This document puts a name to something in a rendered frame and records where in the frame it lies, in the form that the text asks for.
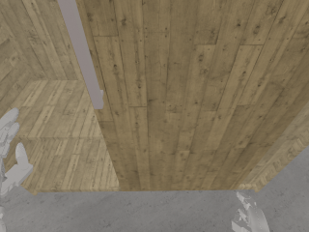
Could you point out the right robot hand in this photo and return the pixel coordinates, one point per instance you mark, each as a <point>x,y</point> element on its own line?
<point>255,220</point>

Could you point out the handle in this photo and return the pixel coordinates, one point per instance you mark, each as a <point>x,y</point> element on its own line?
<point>78,40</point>

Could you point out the left robot hand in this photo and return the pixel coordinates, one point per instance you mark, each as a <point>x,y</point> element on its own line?
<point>20,171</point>

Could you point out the wardrobe door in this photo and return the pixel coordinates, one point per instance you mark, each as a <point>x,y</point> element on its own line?
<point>298,126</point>
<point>195,92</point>

